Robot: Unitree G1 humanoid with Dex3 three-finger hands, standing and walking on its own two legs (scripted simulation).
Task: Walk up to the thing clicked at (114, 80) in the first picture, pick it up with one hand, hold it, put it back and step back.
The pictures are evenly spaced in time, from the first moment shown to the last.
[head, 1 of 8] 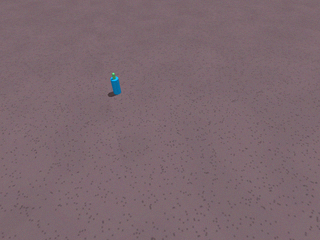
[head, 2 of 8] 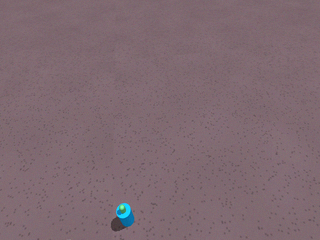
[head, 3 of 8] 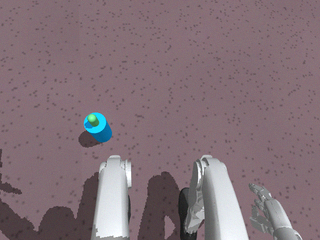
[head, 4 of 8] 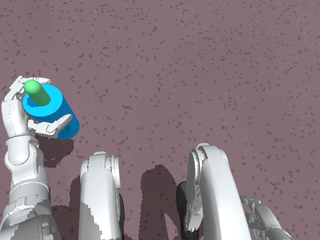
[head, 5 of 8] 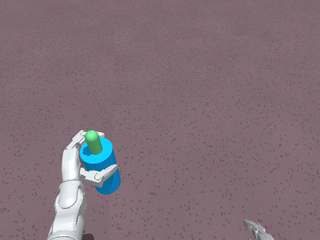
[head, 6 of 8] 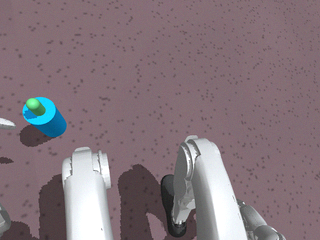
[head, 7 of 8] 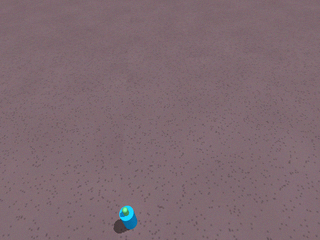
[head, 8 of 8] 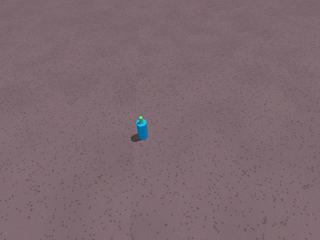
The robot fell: no
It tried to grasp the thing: yes
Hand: left
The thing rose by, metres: 0.64
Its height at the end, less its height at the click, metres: +0.00
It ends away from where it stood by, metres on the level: 0.02
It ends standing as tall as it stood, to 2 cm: yes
